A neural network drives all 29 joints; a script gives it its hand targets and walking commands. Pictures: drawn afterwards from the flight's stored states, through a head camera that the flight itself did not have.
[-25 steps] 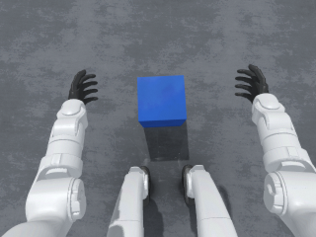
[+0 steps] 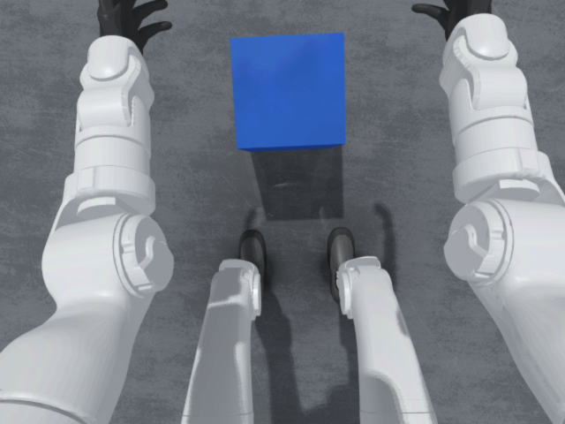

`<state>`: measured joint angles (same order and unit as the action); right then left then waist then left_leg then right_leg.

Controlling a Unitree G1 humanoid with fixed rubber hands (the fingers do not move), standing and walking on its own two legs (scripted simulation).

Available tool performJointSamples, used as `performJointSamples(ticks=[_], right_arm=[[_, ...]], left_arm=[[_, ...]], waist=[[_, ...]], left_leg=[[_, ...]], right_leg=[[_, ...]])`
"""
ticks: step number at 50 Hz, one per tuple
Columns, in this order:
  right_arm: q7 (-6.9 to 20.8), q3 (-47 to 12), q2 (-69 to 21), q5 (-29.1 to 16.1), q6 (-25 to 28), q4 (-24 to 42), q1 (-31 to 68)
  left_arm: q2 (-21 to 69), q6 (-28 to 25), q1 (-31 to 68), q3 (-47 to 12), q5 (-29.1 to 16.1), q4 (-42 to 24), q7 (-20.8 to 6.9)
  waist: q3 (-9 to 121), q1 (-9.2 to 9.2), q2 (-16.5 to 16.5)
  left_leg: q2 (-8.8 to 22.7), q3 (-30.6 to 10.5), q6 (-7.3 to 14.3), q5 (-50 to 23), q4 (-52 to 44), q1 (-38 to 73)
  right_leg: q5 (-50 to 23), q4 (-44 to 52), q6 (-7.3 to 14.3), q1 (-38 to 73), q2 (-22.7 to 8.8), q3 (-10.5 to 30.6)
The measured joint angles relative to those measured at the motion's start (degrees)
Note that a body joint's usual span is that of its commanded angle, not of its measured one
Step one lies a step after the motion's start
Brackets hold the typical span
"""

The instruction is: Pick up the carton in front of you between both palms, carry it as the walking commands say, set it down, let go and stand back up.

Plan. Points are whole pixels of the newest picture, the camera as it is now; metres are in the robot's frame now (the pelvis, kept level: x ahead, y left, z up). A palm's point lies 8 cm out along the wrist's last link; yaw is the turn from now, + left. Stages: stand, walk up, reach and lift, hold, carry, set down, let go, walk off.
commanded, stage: reach and lift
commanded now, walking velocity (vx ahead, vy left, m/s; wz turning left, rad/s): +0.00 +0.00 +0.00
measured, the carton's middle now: (288, 103) +0.52 +0.01 -0.52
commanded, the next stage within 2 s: none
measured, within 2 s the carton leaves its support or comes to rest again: leaves its support in 1.66 s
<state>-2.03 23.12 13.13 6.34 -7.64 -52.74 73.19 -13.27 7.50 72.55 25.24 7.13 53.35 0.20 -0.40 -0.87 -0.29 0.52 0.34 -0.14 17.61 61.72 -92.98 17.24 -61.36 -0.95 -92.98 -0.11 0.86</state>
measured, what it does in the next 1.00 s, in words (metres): lowers itself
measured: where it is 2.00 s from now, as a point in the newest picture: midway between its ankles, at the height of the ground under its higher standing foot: (298, 278)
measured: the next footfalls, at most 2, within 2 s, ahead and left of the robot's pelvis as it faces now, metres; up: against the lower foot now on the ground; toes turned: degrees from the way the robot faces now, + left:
none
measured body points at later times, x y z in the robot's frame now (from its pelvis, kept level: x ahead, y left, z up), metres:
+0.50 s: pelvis -0.04 -0.01 -0.23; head +0.33 +0.00 +0.02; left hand +0.52 +0.20 -0.38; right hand +0.54 -0.18 -0.38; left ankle +0.06 +0.12 -0.61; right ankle +0.07 -0.13 -0.61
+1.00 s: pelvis -0.04 +0.00 -0.28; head +0.34 +0.01 -0.06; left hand +0.53 +0.19 -0.47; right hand +0.53 -0.17 -0.47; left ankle +0.06 +0.12 -0.61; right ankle +0.06 -0.13 -0.61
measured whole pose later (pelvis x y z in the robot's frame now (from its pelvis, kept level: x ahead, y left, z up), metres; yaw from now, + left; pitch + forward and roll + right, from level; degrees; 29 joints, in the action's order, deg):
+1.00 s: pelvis -0.04 +0.00 -0.28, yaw +0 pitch +36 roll -1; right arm -7.6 4.4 21.9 -13.9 -4.1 -67.8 91.0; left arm -24.1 3.5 91.7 2.3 -14.7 69.6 5.8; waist -26.6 -0.4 -0.2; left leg -0.8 -1.4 -1.3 34.0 127.4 -128.9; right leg 34.3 -127.2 -2.0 -128.4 1.2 1.2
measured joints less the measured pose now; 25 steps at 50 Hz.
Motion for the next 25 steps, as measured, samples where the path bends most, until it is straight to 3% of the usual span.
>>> performJointSamples(ticks=[6, 17, 25], right_arm=[[-1.17, 0.53, -1.60, 0.36, 2.04, -0.57, -3.78], [-4.46, -9.39, 5.53, -11.04, 1.33, -2.28, 1.54], [-5.68, -14.03, 8.20, -15.84, -0.14, -7.74, 10.91]], left_arm=[[0.37, -2.52, -3.63, -0.93, -1.23, 1.74, 0.50], [-6.47, -1.35, 3.27, -13.53, -14.26, 3.84, 4.46], [-9.00, -0.47, 11.45, -18.13, -18.67, 8.54, 6.06]], waist=[[3.67, 0.14, -0.40], [-3.03, -0.19, -0.39], [-12.38, -0.15, -0.28]], left_leg=[[-0.30, -0.48, -0.46, 4.08, 10.19, -9.90], [-0.71, -1.45, -0.89, 12.13, 39.03, -28.34], [-0.86, -1.56, -1.30, 13.33, 52.47, -34.21]], right_leg=[[4.43, -10.50, -0.06, -9.91, 0.11, 0.16], [12.63, -39.37, -0.14, -28.19, 0.87, 0.22], [13.80, -52.92, -0.33, -34.20, 1.22, 0.34]])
